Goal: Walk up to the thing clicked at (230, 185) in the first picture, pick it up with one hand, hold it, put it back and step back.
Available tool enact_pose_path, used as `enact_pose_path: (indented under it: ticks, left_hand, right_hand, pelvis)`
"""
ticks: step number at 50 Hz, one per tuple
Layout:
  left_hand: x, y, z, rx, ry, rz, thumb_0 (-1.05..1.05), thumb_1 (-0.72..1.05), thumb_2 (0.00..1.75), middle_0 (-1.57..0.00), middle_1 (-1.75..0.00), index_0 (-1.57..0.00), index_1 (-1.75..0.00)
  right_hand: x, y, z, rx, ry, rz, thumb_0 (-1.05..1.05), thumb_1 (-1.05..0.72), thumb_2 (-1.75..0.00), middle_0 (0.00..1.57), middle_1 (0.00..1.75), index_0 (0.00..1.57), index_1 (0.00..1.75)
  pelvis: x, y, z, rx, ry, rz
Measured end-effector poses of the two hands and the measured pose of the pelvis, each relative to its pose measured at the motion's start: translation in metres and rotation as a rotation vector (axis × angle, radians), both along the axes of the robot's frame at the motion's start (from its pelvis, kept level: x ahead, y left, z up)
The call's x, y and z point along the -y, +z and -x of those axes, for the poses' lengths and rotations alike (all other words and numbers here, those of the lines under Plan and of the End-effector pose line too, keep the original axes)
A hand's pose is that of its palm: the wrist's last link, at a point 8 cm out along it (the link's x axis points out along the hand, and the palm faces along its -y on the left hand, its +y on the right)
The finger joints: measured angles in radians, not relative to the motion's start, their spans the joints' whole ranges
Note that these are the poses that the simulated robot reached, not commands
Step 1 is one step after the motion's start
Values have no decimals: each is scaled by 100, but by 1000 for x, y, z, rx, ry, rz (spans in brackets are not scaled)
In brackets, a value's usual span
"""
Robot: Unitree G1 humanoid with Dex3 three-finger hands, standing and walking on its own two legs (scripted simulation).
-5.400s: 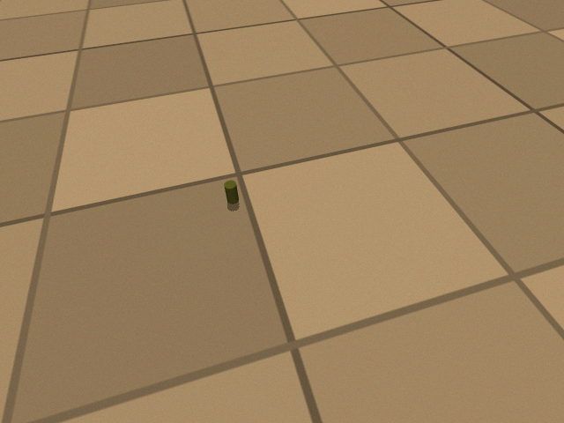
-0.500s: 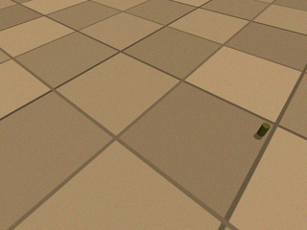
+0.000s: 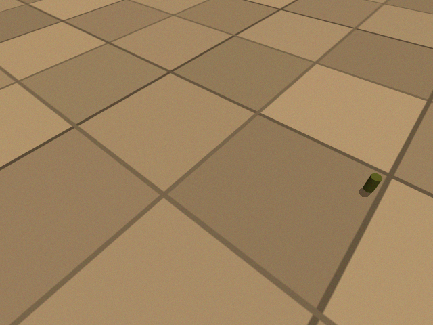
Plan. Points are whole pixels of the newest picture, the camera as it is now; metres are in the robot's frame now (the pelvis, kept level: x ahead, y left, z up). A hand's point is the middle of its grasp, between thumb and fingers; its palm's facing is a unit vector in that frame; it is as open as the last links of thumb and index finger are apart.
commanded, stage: stand
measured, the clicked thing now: (372, 183) +0.96 -0.82 -0.73
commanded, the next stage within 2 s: walk up in 0.54 s
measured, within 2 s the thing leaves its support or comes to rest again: neither
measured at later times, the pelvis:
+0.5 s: pelvis +0.00 +0.00 +0.00, yaw +0 degrees
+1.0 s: pelvis -0.02 +0.05 -0.01, yaw -19 degrees
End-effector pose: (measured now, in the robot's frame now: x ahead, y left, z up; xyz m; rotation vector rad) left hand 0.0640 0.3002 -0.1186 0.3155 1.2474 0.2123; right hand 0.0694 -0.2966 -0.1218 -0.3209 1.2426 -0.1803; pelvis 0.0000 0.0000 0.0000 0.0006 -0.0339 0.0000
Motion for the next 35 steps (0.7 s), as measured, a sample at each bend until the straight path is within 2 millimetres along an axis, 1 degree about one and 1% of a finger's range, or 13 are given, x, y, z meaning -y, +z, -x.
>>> enact_pose_path:
  ticks: [28, 31, 35]
  left_hand:
    - [-1, 0, -1, 0, -5, -1, 1, 91, 90, -20, -30, -20, -30]
    - [-7, -2, -1, -12, -41, -10, 1, 90, 90, -20, -30, -20, -30]
    - [-23, -6, -7, -34, -117, -28, 1, 90, 90, -20, -30, -21, -30]
  right_hand:
    - [0, 0, 1, 3, -8, -2, 0, -90, -90, 20, 30, 20, 30]
    - [5, 0, -2, 58, -58, 8, 0, -90, -90, 20, 30, 20, 30]
    - [6, 9, 1, 126, -120, 41, 0, -90, -90, 20, 30, 20, 30]
  pelvis:
    - [-1, -1, 0, -3, -13, -1]
    - [-7, -6, 5, -9, -66, 4]
    - [-23, -10, 12, -20, -143, -10]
